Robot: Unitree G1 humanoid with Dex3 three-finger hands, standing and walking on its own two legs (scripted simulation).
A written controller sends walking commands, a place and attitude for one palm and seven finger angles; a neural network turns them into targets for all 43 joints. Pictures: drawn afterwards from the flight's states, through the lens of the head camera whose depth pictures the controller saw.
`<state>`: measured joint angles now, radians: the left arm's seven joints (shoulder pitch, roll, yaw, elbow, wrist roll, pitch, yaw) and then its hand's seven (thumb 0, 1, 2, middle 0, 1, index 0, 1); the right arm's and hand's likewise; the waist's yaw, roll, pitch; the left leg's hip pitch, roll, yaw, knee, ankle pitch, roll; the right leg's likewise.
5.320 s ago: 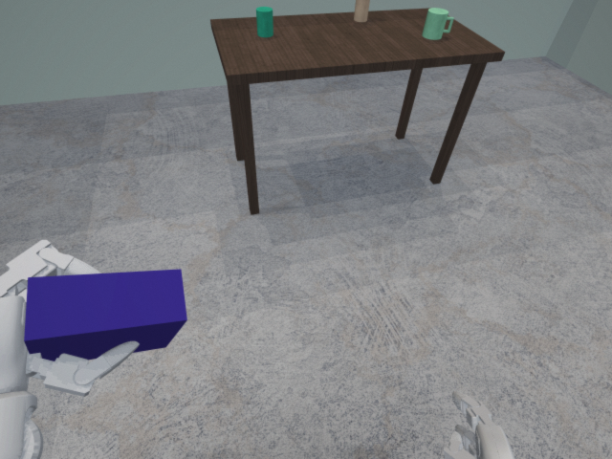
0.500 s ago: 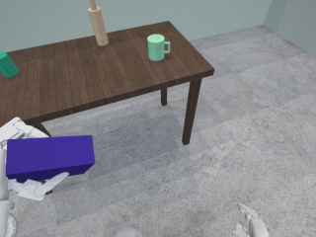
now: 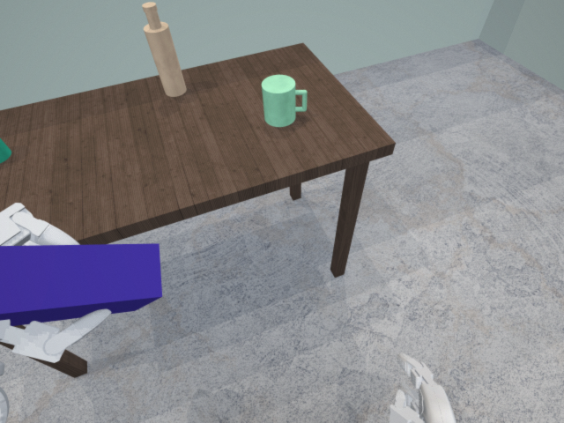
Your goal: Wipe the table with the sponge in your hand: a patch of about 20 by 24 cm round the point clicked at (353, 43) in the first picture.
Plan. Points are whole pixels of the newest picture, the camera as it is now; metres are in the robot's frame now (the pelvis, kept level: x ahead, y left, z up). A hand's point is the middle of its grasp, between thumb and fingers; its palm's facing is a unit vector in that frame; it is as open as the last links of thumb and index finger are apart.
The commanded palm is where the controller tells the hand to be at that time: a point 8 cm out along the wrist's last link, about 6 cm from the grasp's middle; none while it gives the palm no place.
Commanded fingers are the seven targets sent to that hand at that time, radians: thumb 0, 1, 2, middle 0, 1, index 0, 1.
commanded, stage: take the last steps up to it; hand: left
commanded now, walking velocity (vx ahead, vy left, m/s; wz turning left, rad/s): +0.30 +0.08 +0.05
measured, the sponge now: (104, 283) +0.23 +0.20 +0.16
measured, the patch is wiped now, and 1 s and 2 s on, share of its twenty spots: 0.00 0.00 0.00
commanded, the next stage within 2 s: come to a stop and stand still in 0.72 s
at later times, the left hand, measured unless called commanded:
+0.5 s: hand (83, 185) +0.34 +0.25 +0.18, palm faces +0.40 -0.81 -0.42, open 9.6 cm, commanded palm +0.27 +0.29 +0.19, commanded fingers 0.00 0.10 1.30 -1.20 -1.60 -1.20 -1.60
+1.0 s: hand (114, 143) +0.42 +0.25 +0.18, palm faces +0.36 -0.83 -0.42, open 9.6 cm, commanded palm +0.37 +0.30 +0.19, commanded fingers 0.00 0.10 1.30 -1.20 -1.60 -1.20 -1.60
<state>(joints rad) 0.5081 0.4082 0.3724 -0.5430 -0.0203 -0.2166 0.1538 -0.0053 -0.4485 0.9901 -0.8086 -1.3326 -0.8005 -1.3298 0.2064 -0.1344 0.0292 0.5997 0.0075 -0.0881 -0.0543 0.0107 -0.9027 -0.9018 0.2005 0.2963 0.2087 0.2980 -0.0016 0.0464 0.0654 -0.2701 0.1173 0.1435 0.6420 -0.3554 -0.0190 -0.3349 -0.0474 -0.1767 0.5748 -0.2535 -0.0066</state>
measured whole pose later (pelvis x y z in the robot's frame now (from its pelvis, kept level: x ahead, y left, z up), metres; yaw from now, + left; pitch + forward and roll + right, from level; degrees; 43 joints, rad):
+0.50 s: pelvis +0.11 +0.02 +0.01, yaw -1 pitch +0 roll +1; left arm 0.44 0.38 0.38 -0.50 -0.03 -0.21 0.17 -0.01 -0.45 0.99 -0.81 -1.33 -0.80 -1.33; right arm 0.17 -0.16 -0.01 0.58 0.01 -0.09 -0.05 0.01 -0.91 -0.90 0.19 0.30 0.20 0.30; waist -0.01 -0.02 0.06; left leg -0.29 0.09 0.16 0.55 -0.26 -0.01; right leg -0.43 -0.07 -0.10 0.96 -0.48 0.02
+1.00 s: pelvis +0.20 +0.02 +0.00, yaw -1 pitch +0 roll +1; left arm 0.48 0.40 0.36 -0.55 -0.02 -0.23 0.17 -0.01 -0.45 0.99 -0.81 -1.33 -0.80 -1.33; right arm 0.17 -0.22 -0.05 0.58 0.00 -0.05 -0.07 0.01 -0.91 -0.90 0.19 0.30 0.20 0.30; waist 0.00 -0.05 0.08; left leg -0.30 0.03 0.14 0.54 -0.23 0.02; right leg -0.26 -0.06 -0.08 0.69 -0.46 0.01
